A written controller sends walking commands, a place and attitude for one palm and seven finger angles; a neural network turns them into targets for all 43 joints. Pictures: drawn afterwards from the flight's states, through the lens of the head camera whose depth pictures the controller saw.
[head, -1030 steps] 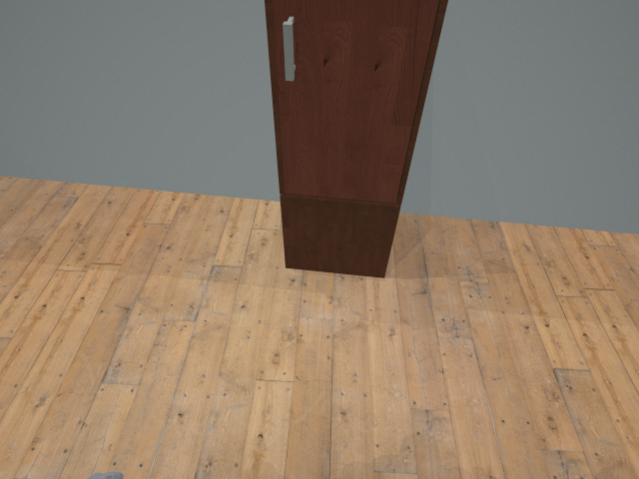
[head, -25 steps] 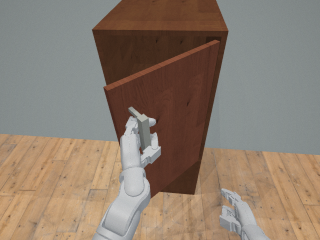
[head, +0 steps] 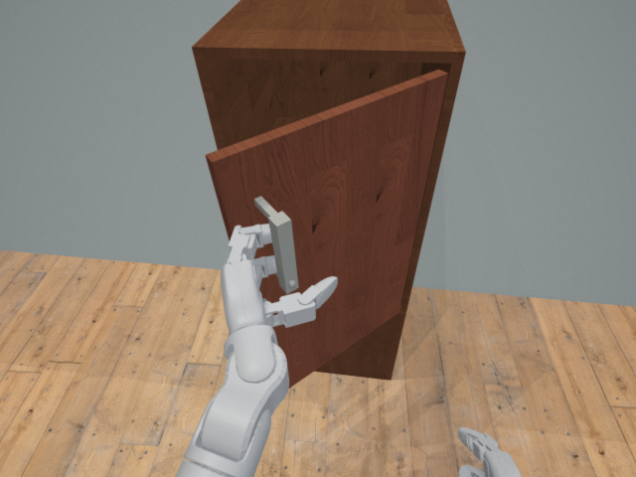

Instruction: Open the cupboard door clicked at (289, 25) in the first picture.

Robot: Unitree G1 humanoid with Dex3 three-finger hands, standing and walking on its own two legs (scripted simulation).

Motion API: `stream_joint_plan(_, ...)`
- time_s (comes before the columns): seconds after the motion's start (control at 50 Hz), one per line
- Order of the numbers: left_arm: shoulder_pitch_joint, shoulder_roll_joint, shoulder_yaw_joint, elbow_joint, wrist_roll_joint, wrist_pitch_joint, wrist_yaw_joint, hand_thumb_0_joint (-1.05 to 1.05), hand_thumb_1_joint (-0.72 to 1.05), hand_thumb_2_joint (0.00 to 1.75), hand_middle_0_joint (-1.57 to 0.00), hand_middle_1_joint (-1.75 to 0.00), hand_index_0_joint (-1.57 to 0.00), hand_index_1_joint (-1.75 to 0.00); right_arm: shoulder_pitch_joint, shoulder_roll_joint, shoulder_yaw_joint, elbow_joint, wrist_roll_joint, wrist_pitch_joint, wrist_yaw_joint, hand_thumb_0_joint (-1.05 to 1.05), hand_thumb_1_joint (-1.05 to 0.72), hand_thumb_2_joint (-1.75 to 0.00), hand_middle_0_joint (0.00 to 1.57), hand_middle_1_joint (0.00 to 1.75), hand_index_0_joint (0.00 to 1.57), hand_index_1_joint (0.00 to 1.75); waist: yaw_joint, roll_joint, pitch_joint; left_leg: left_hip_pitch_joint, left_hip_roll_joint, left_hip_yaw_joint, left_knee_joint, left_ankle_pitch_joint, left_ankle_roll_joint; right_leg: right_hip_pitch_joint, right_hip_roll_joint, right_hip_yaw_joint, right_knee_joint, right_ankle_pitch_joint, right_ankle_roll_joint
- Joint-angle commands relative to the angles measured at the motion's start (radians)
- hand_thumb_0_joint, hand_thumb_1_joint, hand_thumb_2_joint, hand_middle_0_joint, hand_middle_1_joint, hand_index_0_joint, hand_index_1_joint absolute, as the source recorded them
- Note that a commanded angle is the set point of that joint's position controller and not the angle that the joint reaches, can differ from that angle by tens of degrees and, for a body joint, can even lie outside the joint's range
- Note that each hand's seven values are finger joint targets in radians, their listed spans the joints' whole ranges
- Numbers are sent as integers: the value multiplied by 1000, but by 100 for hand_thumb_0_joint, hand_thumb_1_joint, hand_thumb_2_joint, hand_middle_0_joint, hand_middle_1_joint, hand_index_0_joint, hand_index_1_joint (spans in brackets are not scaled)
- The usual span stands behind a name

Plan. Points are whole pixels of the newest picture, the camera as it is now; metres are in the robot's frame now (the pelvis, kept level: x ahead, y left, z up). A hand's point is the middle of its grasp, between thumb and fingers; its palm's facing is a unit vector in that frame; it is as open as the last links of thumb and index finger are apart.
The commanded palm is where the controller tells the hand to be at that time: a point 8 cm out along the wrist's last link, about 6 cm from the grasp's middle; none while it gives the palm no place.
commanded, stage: open thumb and fingers to let go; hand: left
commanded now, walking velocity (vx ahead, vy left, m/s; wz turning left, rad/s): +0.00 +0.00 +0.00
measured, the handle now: (276, 246) +0.36 +0.08 +0.13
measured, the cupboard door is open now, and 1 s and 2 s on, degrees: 43 45 45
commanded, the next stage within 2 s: slide the hand sideways off the handle in 0.42 s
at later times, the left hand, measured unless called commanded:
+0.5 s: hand (302, 283) +0.31 +0.04 +0.13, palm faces +0.25 -0.97 -0.04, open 15.6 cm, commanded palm +0.26 +0.08 +0.12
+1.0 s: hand (295, 311) +0.27 +0.05 +0.12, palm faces -0.13 -0.99 -0.02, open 16.5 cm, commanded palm +0.24 +0.10 +0.12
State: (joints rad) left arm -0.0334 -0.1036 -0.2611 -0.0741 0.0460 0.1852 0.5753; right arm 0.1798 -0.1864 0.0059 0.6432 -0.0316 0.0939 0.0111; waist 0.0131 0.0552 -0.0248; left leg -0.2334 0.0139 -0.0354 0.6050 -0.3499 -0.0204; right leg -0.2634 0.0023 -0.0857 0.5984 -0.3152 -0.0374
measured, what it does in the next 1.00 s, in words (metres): stands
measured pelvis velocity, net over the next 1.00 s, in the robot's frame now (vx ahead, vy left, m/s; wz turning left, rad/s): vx -0.02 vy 0.02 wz -0.03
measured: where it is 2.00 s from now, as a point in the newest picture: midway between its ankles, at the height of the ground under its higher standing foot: outside the picture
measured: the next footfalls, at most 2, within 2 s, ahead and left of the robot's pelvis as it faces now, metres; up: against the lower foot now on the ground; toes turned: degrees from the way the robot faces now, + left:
none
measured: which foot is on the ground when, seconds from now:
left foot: down 0.00-1.00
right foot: down 0.00-1.00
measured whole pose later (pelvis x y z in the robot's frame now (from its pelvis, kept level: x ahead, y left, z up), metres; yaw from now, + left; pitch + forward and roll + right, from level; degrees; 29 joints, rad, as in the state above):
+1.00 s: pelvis -0.02 +0.02 +0.00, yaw -2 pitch -2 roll +0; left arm -0.02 0.02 -0.22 -0.05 -0.05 0.08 0.12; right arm 0.21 -0.19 0.05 0.54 0.01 0.05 0.00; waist 0.01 0.03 -0.02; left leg -0.23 0.00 0.01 0.60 -0.33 0.00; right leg -0.28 -0.01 -0.04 0.61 -0.29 -0.02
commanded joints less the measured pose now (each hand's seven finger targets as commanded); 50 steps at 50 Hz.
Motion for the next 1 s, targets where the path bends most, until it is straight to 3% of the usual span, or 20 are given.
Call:
stream_joint_plan(0.0, -329, -133, -39, -203, 22, -90, -1, 0, -50, 30, -30, -120, -30, -120, -198, -53, -14, -180, 5, -82, -12, 0, -90, -90, 20, 30, 20, 30, 3, -149, -173, 35, -31, 25, -50, 223, 35, 63, -33, 52, -158, 145, 7)
stream_joint_plan(0.08, -353, -113, 2, -136, 23, -91, 13, 0, -50, 30, -27, -105, -27, -105, -201, -53, -14, -167, 3, -84, -16, 0, -90, -90, 20, 30, 20, 30, 16, -146, -153, 28, -32, 25, -65, 204, 33, 61, -30, 49, -180, 91, 3)
stream_joint_plan(0.16, -393, -143, -7, -101, 23, -90, 24, 0, -50, 30, -24, -85, -24, -85, -202, -51, -14, -163, 1, -78, -11, 0, -90, -90, 20, 30, 20, 30, 10, -121, -159, 39, -29, 30, -76, 206, 31, 57, -25, 42, -173, 95, -1)
stream_joint_plan(0.22, -417, -133, 14, -77, 19, -87, 29, 0, -50, 30, -22, -70, -22, -70, -200, -53, -13, -163, 1, -67, -10, 0, -90, -90, 20, 30, 20, 30, 14, -144, -172, 35, -28, 28, -91, 206, 31, 72, -21, 34, -169, 97, -1)
stream_joint_plan(0.3, -403, -172, -21, -69, 23, -88, 29, 0, -50, 30, -18, -50, -18, -50, -204, -50, -13, -164, 2, -60, -1, 0, -90, -90, 20, 30, 20, 30, 10, -123, -160, 41, -18, 24, -91, 216, 27, 56, -16, 22, -152, 117, -6)
stream_joint_plan(0.34, -458, -169, -28, -81, 30, -89, 35, 0, -50, 30, -17, -40, -17, -40, -203, -51, -13, -159, 3, -56, 1, 0, -90, -90, 20, 30, 20, 30, 2, -111, -168, 39, -17, 18, -89, 218, 24, 51, -12, 17, -135, 123, -10)
stream_joint_plan(0.38, -451, -161, -16, -69, 31, -82, 44, 0, -50, 30, -15, -30, -15, -30, -212, -50, -12, -158, 5, -50, 3, 0, -90, -90, 20, 30, 20, 30, 12, -100, -175, 36, -16, 16, -94, 215, 21, 54, -9, 14, -131, 118, -12)
stream_joint_plan(0.5, -460, -182, -15, -45, 17, -56, 60, 0, -50, 30, -15, -30, -15, -30, -231, -48, -7, -154, 4, -33, 9, 0, -90, -90, 20, 30, 20, 30, 15, -141, -172, 19, -14, 13, -96, 203, 19, 47, -7, 6, -121, 105, -10)
stream_joint_plan(0.52, -417, -84, -223, -64, 108, -112, -175, 0, -50, 30, -15, -30, -15, -30, -122, -83, -10, -149, 4, -18, 9, 0, -90, -90, 20, 30, 20, 30, -75, -210, -128, 62, -15, 17, -99, 246, 43, 15, -9, 45, -91, 216, -7)
stream_joint_plan(0.54, -472, -21, -152, -101, 66, -168, -298, 0, -50, 30, -15, -30, -15, -30, -119, -80, -12, -184, 15, -14, -7, 0, -90, -90, 20, 30, 20, 30, -52, -172, -198, 61, -22, 22, -89, 267, 50, 50, -8, 36, -72, 277, -10)
stream_joint_plan(0.56, -511, 30, -137, -130, 38, -204, -399, 0, -50, 30, -15, -30, -15, -30, -125, -82, -4, -209, 19, -17, -22, 0, -90, -90, 20, 30, 20, 30, -46, -107, -249, 85, -31, 30, -79, 265, 54, 75, -11, 39, -62, 303, -12)
stream_joint_plan(0.58, -517, 46, -135, -123, 4, -224, -478, 0, -50, 30, -15, -30, -15, -30, -115, -82, 2, -219, 28, -22, -32, 0, -90, -90, 20, 30, 20, 30, -59, -75, -242, 92, -30, 25, -76, 255, 53, 65, -13, 37, -59, 300, -13)
stream_joint_plan(0.62, -487, 28, -100, -106, -70, -226, -552, 0, -50, 30, -15, -30, -15, -30, -140, -70, 16, -248, 46, -49, -43, 0, -90, -90, 20, 30, 20, 30, -45, -57, -191, 64, -30, 12, -87, 191, 49, 37, -7, 28, -76, 218, -11)
stream_joint_plan(0.66, -462, -2, -61, -87, -139, -200, -552, 0, -50, 30, -15, -30, -15, -30, -156, -72, 23, -259, 59, -74, -44, 0, -90, -90, 20, 30, 20, 30, -33, -84, -147, 32, -26, -3, -107, 117, 41, 15, 1, 13, -95, 112, -5)
stream_joint_plan(0.7, -422, 2, -17, -61, -170, -176, -521, 0, -50, 30, -15, -30, -15, -30, -159, -78, 25, -255, 64, -91, -41, 0, -90, -90, 20, 30, 20, 30, -24, -121, -107, 2, -23, -8, -120, 71, 36, 1, 3, 8, -106, 47, 1)
stream_joint_plan(0.78, -326, 37, 1, -142, -120, -175, -468, 0, -50, 30, -15, -30, -15, -30, -141, -83, 13, -272, 54, -111, -17, 0, -90, -90, 20, 30, 20, 30, 4, -102, -158, 7, -20, 2, -115, 125, 35, 28, 2, 10, -83, 87, -2)
stream_joint_plan(0.82, -297, 50, 0, -167, -97, -180, -463, 0, -50, 30, -15, -30, -15, -30, -137, -82, 12, -280, 52, -109, -11, 0, -90, -90, 20, 30, 20, 30, 3, -115, -152, 4, -18, 13, -112, 134, 38, 32, 0, 19, -87, 101, -2)
stream_joint_plan(0.88, -259, 107, 36, -180, -83, -178, -465, 0, -50, 30, -15, -30, -15, -30, -138, -89, 13, -286, 49, -104, -14, 0, -90, -90, 20, 30, 20, 30, 8, -142, -125, -12, -19, 19, -113, 116, 42, 37, -3, 31, -104, 80, 2)
stream_joint_plan(0.9, -266, 108, 38, -210, -84, -178, -467, 0, -50, 30, -15, -30, -15, -30, -146, -86, 15, -294, 50, -102, -17, 0, -90, -90, 20, 30, 20, 30, 10, -111, -134, -6, -21, 25, -116, 109, 42, 39, -6, 36, -106, 73, 2)
stream_joint_plan(0.98, -167, 144, 77, -249, -97, -165, -482, 0, -50, 30, -15, -30, -15, -30, -151, -82, 19, -304, 50, -103, -21, 0, -90, -90, 20, 30, 20, 30, 26, -112, -143, 1, -25, 37, -111, 136, 43, 72, -5, 43, -116, 112, 3)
